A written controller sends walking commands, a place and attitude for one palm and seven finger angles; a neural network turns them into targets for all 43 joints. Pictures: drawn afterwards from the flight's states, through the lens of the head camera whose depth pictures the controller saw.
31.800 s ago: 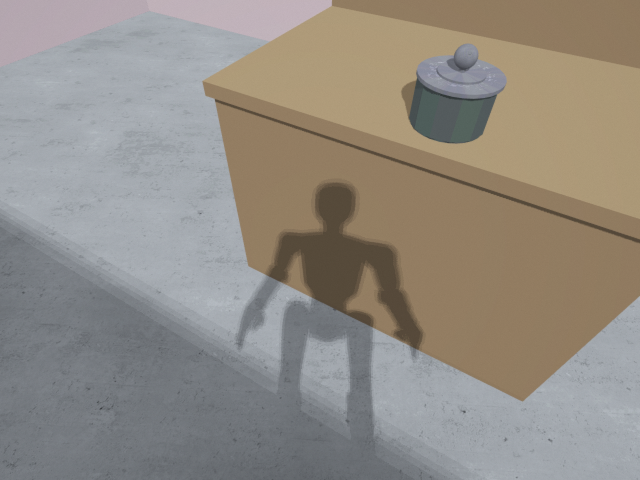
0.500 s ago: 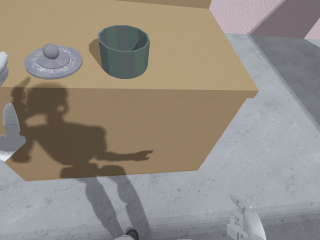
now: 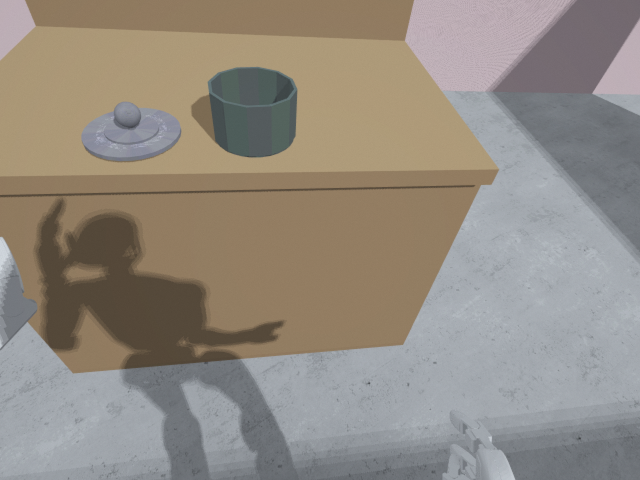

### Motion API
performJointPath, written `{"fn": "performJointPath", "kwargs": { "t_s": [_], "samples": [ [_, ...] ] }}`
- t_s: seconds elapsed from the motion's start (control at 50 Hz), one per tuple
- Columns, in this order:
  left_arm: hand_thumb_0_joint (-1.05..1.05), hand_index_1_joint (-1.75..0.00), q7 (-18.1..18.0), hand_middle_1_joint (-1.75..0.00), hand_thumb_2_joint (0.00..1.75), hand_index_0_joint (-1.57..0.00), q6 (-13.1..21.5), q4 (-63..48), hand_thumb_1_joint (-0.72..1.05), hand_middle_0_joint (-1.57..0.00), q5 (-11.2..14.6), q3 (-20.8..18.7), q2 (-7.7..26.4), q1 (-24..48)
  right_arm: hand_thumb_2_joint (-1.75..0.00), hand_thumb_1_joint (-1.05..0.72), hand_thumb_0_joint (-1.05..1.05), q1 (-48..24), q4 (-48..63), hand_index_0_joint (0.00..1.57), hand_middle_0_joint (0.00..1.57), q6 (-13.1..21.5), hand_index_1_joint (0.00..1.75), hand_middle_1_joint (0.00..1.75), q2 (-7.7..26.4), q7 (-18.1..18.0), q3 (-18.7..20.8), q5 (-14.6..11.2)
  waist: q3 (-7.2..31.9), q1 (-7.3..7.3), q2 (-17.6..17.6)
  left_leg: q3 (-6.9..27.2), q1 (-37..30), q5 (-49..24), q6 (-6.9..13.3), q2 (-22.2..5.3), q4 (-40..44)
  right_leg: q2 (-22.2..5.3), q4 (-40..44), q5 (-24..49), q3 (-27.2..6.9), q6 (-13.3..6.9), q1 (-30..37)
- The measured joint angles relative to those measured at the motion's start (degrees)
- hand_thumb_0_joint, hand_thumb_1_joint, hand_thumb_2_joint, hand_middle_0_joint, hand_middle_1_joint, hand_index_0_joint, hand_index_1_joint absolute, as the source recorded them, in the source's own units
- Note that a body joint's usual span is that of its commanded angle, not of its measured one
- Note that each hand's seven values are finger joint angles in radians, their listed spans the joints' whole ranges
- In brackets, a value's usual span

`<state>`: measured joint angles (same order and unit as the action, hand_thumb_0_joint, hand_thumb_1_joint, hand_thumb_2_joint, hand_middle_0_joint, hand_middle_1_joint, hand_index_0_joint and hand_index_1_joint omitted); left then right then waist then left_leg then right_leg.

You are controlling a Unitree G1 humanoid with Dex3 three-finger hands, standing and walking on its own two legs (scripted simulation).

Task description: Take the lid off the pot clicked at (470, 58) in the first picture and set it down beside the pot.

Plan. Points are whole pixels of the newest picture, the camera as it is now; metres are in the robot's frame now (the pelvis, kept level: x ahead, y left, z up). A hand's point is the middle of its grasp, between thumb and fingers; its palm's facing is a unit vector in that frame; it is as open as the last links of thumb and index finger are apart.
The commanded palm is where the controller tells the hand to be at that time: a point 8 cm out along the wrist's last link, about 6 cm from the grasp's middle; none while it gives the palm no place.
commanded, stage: stop stepping back and stand still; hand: left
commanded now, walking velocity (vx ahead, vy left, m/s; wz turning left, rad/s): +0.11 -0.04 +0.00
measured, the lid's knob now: (127, 114) +0.72 +0.36 +0.08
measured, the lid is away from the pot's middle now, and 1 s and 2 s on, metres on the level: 0.23 0.23 0.23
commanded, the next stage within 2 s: let the arm hang, fingers relaxed in 0.78 s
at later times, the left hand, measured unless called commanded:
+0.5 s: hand out of the picture +0.12 +0.17 -0.16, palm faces +0.01 -0.98 -0.19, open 7.4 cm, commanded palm none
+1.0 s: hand out of the picture +0.05 +0.18 -0.16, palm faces +0.11 -0.97 -0.22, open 7.3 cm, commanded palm none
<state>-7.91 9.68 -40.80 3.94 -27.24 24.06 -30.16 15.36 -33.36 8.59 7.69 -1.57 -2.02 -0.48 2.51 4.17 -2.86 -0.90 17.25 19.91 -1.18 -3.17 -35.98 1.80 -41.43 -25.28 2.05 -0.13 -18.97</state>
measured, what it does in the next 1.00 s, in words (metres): stands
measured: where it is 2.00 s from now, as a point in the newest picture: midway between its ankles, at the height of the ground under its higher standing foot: outside the picture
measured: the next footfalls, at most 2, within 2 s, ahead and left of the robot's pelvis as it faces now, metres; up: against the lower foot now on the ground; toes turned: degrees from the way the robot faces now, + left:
none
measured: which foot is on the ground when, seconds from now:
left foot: down 0.00-1.00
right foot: down 0.00-1.00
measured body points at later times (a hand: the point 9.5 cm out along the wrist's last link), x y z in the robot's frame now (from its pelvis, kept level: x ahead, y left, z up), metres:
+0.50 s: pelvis +0.02 +0.00 -0.01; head +0.05 +0.00 +0.44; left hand +0.11 +0.23 -0.15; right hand +0.14 -0.25 -0.13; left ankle +0.02 +0.13 -0.73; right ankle +0.04 -0.11 -0.73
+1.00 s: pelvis +0.04 +0.00 +0.01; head +0.07 -0.01 +0.46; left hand +0.04 +0.23 -0.14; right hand +0.05 -0.21 -0.15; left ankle +0.00 +0.11 -0.73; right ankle +0.04 -0.11 -0.73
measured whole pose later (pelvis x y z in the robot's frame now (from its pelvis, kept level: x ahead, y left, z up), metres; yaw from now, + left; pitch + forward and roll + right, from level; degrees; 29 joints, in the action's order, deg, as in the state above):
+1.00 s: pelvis +0.04 +0.00 +0.01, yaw +6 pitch +0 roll +0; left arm -2.6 -0.8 62.6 -0.3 -0.5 8.5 -12.7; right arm 17.2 -61.2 -0.8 6.8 -2.5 1.8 0.7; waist -3.6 1.4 1.6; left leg 0.3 10.6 16.9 0.7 0.3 -27.8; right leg 2.7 -26.8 -15.4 -2.9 -1.2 -11.1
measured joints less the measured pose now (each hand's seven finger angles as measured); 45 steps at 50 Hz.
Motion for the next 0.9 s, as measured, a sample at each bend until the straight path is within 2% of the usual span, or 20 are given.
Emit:
{"fn": "performJointPath", "kwargs": {
  "t_s": [0.02, 0.04, 0.06, 0.1, 0.14, 0.18, 0.22, 0.24, 0.26, 0.32, 0.36, 0.42, 0.46, 0.5, 0.54, 0.6, 0.7, 0.78, 0.9],
  "samples": [
    [0.02, -0.30, 0.1, -0.30, 0.90, -0.21, 0.3, -2.4, 0.89, -0.20, -0.2, 0.0, 1.4, -2.5, -0.90, -0.91, 0.02, 0.6, 0.4, 0.20, 0.20, 0.3, 0.30, 0.30, -0.2, 0.3, -0.4, 0.1, -0.3, -0.17, -0.1, 0.2, 0.1, 0.1, -0.3, -0.2, -0.1, 0.3, 4.2, 2.0, 0.5, -0.1, 1.5],
    [0.02, -0.30, 0.3, -0.31, 0.90, -0.21, 0.8, -4.4, 0.89, -0.20, -0.5, -0.4, 3.0, -4.4, -0.90, -0.91, 0.02, 1.1, 0.5, 0.20, 0.20, 0.5, 0.30, 0.30, -0.2, 0.5, -0.7, 0.2, -0.7, -0.61, -0.1, 0.3, 0.6, 0.6, -0.5, -0.3, -1.1, 0.5, 7.3, 5.6, 0.6, -1.2, 2.6],
    [0.02, -0.30, 0.5, -0.31, 0.90, -0.21, 1.7, -5.7, 0.88, -0.20, -0.8, -0.5, 4.2, -5.3, -0.90, -0.90, 0.02, 1.2, 0.1, 0.20, 0.20, 0.4, 0.30, 0.30, 0.2, 0.5, -0.6, 0.2, -1.3, -1.17, 0.7, 0.9, 1.2, 1.4, 0.1, -0.7, -2.8, 1.1, 7.5, 7.1, 1.1, -2.1, 2.8],
    [0.02, -0.30, 0.7, -0.31, 0.90, -0.22, 3.4, -6.4, 0.88, -0.21, -1.1, -0.4, 5.6, -4.8, -0.90, -0.90, 0.02, 1.3, -2.0, 0.20, 0.20, -0.6, 0.30, 0.30, 1.1, 0.5, 0.2, 0.2, -1.5, -2.47, 1.8, 2.0, 3.4, 4.3, 1.1, -0.2, -9.3, 1.3, 7.5, 6.1, 2.0, -3.0, 3.5],
    [0.02, -0.30, 0.5, -0.31, 0.90, -0.22, 4.9, -5.0, 0.88, -0.21, -1.0, -1.0, 5.4, -2.8, -0.90, -0.90, 0.02, 1.2, -4.1, 0.20, 0.20, -2.2, 0.30, 0.30, 2.2, 0.2, 1.1, 0.1, -0.9, -3.87, 2.3, 1.7, 4.9, 5.7, 1.5, 1.0, -14.6, 0.9, 9.0, 5.7, 1.7, -2.8, 4.9],
    [0.01, -0.31, 0.0, -0.31, 0.90, -0.22, 5.9, -2.1, 0.88, -0.22, -0.8, -2.2, 4.1, -0.2, -0.90, -0.90, 0.02, 0.9, -5.3, 0.20, 0.20, -3.6, 0.30, 0.30, 3.1, -0.2, 1.5, -0.1, -0.7, -4.59, 2.0, 0.3, 3.5, 4.1, 2.2, 1.5, -10.7, -0.1, 10.4, 5.9, 0.9, -2.2, 6.5],
    [0.01, -0.31, -0.7, -0.31, 0.90, -0.22, 5.9, 1.4, 0.88, -0.21, -0.6, -2.7, 2.4, 2.7, -0.90, -0.90, 0.02, 0.4, -4.9, 0.20, 0.20, -3.9, 0.30, 0.30, 4.3, -0.6, 1.8, -0.4, -1.2, -4.17, 2.6, -0.5, 0.1, -3.1, 2.9, 1.3, -0.9, -0.7, 10.5, 5.5, 0.8, -1.3, 7.8],
    [0.01, -0.30, -0.2, -0.31, 0.90, -0.22, 6.3, 5.7, 0.88, -0.21, -1.8, -1.1, 1.6, 5.2, -0.90, -0.90, 0.02, 0.1, -5.7, 0.20, 0.20, -2.4, 0.30, 0.30, 5.4, 0.1, 2.6, -0.3, -0.5, -3.98, 3.7, 0.0, 0.3, -4.1, 2.7, 1.3, 0.4, -1.0, 8.2, 5.1, 1.7, -0.8, 6.2],
    [0.00, -0.30, 1.0, -0.31, 0.90, -0.22, 5.0, 12.1, 0.88, -0.21, -3.1, 1.9, 0.8, 8.6, -0.90, -0.91, 0.02, -0.6, -7.0, 0.20, 0.20, -1.9, 0.30, 0.30, 6.6, 1.0, 3.4, -0.1, 0.3, -3.86, 4.5, 0.3, 1.4, -2.8, 2.6, 2.1, -0.3, -1.7, 4.5, 4.5, 1.6, -0.5, 3.9],
    [0.00, -0.30, 4.1, -0.30, 0.90, -0.20, -4.2, 37.2, 0.89, -0.20, -4.7, 10.8, -2.7, 17.7, -0.90, -0.91, 0.01, -3.4, -10.6, 0.20, 0.20, -4.1, 0.30, 0.30, 8.9, 1.5, 4.2, 1.5, 2.0, -2.23, 5.6, 1.7, 3.8, -1.3, 2.9, 5.0, -1.3, -1.8, -8.4, -2.8, -3.2, 0.2, -3.0],
    [0.00, -0.30, 5.4, -0.30, 0.90, -0.20, -9.3, 54.0, 0.90, -0.19, -4.9, 15.5, -4.8, 21.7, -0.90, -0.91, 0.01, -4.6, -11.4, 0.20, 0.20, -5.3, 0.30, 0.30, 9.1, 1.3, 4.1, 2.6, 1.3, -1.15, 5.3, 2.5, 3.7, -2.4, 2.9, 6.0, -0.1, -1.1, -13.4, -4.7, -5.9, 0.3, -5.7],
    [0.01, -0.30, 6.3, -0.30, 0.90, -0.19, -13.3, 72.5, 0.91, -0.19, -4.7, 21.2, -8.3, 22.9, -0.90, -0.91, 0.01, -5.7, -11.5, 0.20, 0.20, -6.9, 0.30, 0.30, 7.8, 0.7, 3.6, 3.2, -1.8, -0.52, 3.7, 2.2, 2.3, -3.1, 2.2, 5.6, 1.1, -0.5, -9.4, -3.4, -6.9, 0.6, -5.4],
    [0.01, -0.30, 7.1, -0.30, 0.90, -0.19, -13.9, 80.4, 0.91, -0.19, -4.6, 24.7, -10.6, 20.8, -0.90, -0.91, 0.01, -5.4, -11.8, 0.20, 0.20, -7.8, 0.30, 0.30, 6.3, 0.5, 3.2, 2.7, -3.7, -0.65, 1.4, 1.4, 1.8, -2.5, 1.1, 5.3, 0.4, -1.0, 0.2, 6.0, -7.3, 0.3, -2.2],
    [0.01, -0.30, 7.6, -0.30, 0.90, -0.19, -13.6, 87.5, 0.91, -0.19, -4.8, 27.4, -13.6, 18.6, -0.90, -0.91, 0.01, -4.9, -13.4, 0.20, 0.20, -8.6, 0.30, 0.29, 5.4, 0.5, 3.4, 1.7, -5.5, -0.57, 0.7, 1.9, 2.1, -0.8, 0.5, 4.5, -1.8, -0.3, 1.9, 6.4, -6.8, -1.1, -0.7],
    [-0.02, -0.30, 6.0, -0.30, 0.89, -0.21, -12.4, 91.1, 0.98, -0.20, -3.6, 25.7, -15.5, 17.4, -0.90, -0.91, 0.01, -3.2, -15.6, 0.20, 0.20, -9.5, 0.30, 0.29, 5.0, 0.3, 4.1, 1.3, -6.8, -0.76, 2.2, 3.8, 2.2, 1.1, 0.8, 3.3, -3.6, 1.2, 3.7, 5.6, -4.4, -1.5, 0.8],
    [-0.05, -0.30, 6.0, -0.30, 0.89, -0.21, -11.5, 94.5, 1.03, -0.21, -4.4, 25.4, -14.3, 16.3, -0.90, -0.91, 0.01, -0.6, -19.6, 0.20, 0.20, -10.4, 0.30, 0.29, 3.9, 0.1, 4.5, 1.3, -7.7, -2.02, 3.2, 3.7, 0.5, 0.5, 1.5, 2.3, -2.2, 2.5, 7.8, 7.0, -2.5, -1.9, 3.0],
    [-0.03, -0.30, 6.2, -0.30, 0.89, -0.21, -11.6, 99.5, 0.98, -0.20, -3.9, 25.6, -11.9, 15.7, -0.90, -0.91, 0.01, 2.1, -23.7, 0.20, 0.20, -10.1, 0.30, 0.29, 0.9, -0.7, 3.8, 1.3, -8.5, -3.52, 1.6, 2.5, -2.8, -1.8, 1.5, 3.1, 4.3, 1.4, 11.9, 9.0, -3.6, -1.4, 4.9],
    [-0.01, -0.30, 6.1, -0.30, 0.90, -0.21, -11.4, 101.9, 0.95, -0.20, -3.9, 26.2, -12.0, 15.5, -0.90, -0.91, 0.01, 2.6, -25.4, 0.20, 0.20, -10.0, 0.30, 0.29, -0.3, -0.9, 3.6, 1.1, -8.3, -3.39, 3.0, 2.1, -4.3, -2.9, 1.6, 3.2, 6.6, 1.2, 14.1, 10.1, -4.0, -1.3, 6.3],
    [0.00, -0.30, 5.7, -0.30, 0.90, -0.20, -10.9, 103.4, 0.92, -0.20, -4.0, 26.7, -13.8, 16.2, -0.90, -0.91, 0.01, 2.0, -26.9, 0.20, 0.20, -9.8, 0.30, 0.29, -1.2, -0.9, 3.6, 1.2, -7.1, -2.91, 4.4, 1.6, -5.8, -3.1, 1.8, 3.3, 7.8, 1.1, 14.9, 10.2, -4.5, -1.1, 7.5]
  ]
}}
